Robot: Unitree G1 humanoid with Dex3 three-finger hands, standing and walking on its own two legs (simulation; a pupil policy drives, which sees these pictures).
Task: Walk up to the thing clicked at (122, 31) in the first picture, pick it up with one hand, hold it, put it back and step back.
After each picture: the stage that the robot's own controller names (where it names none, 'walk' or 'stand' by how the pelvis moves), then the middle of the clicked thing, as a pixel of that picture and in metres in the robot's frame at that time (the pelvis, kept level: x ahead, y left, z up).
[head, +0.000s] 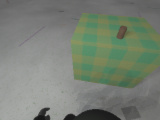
stand; (121, 32) +0.84 -0.27 +0.08
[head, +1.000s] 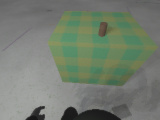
rise first; (102, 29) +0.78 -0.05 +0.11
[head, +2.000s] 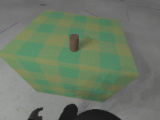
walk; (74, 43) +0.51 +0.19 +0.11
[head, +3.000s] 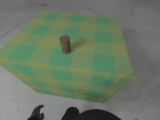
stand; (65, 45) +0.48 +0.21 +0.11
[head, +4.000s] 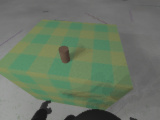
stand; (64, 54) +0.44 +0.21 +0.08
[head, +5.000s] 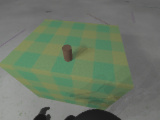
stand; (67, 53) +0.46 +0.19 +0.07
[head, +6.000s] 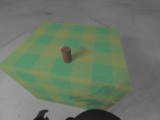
stand; (66, 55) +0.45 +0.20 +0.07
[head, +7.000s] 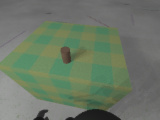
stand; (66, 55) +0.45 +0.20 +0.07
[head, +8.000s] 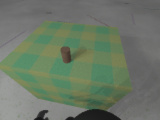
stand; (66, 55) +0.45 +0.20 +0.07
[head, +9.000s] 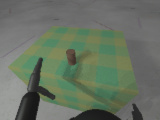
rise first; (71, 57) +0.44 +0.19 +0.08
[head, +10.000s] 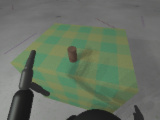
go down; (72, 54) +0.46 +0.19 +0.08
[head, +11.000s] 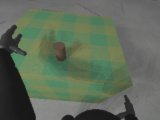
go down; (60, 52) +0.44 +0.18 +0.09
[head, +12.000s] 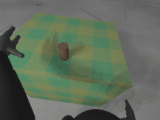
approach; (64, 52) +0.46 +0.18 +0.09
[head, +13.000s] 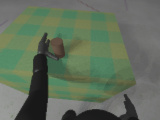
close in; (58, 48) +0.44 +0.19 +0.12
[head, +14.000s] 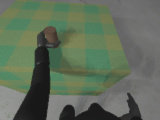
lift; (52, 38) +0.51 +0.21 +0.14
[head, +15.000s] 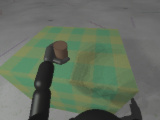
lift; (61, 53) +0.34 +0.17 +0.23
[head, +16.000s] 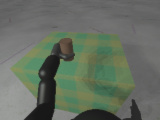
hold; (67, 50) +0.35 +0.15 +0.26
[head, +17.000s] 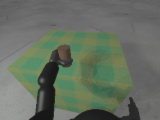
hold; (65, 56) +0.34 +0.17 +0.21
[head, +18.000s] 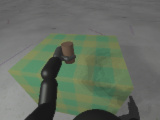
crouch; (68, 53) +0.35 +0.15 +0.24
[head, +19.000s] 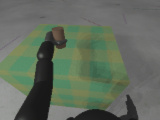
crouch; (59, 38) +0.46 +0.19 +0.24
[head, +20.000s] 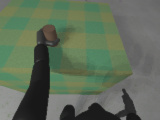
lower; (51, 36) +0.52 +0.21 +0.13
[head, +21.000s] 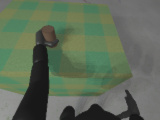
lower; (50, 37) +0.51 +0.21 +0.13
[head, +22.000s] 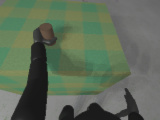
lower; (48, 35) +0.52 +0.22 +0.13
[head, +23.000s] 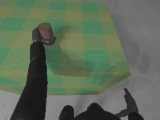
lower; (47, 34) +0.53 +0.22 +0.13
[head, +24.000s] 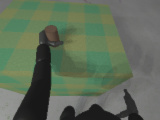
open; (53, 37) +0.52 +0.20 +0.13
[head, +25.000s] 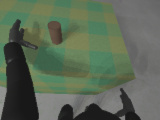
sink last; (55, 33) +0.52 +0.19 +0.13
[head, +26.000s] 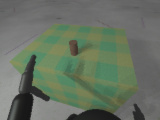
sink last; (73, 48) +0.53 +0.20 +0.10
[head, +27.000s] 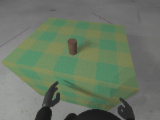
stand; (72, 47) +0.52 +0.18 +0.09
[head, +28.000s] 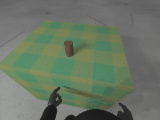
stand; (69, 48) +0.51 +0.20 +0.08
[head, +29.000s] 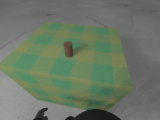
walk; (68, 49) +0.51 +0.20 +0.08
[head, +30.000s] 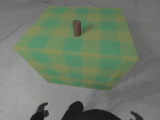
walk; (77, 28) +0.68 +0.16 +0.10
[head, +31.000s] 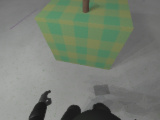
walk; (85, 5) +1.03 +0.11 +0.11
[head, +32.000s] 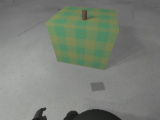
stand; (84, 15) +1.24 +0.16 +0.09
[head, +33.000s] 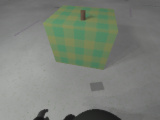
stand; (83, 15) +1.22 +0.16 +0.07
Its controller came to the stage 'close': yes
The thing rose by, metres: 0.20
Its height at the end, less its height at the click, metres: +0.00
